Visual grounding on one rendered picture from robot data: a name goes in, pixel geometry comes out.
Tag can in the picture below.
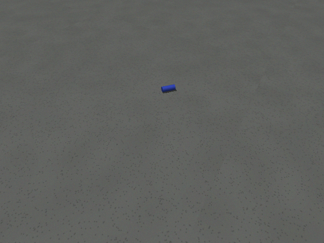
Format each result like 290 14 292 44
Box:
161 85 176 92

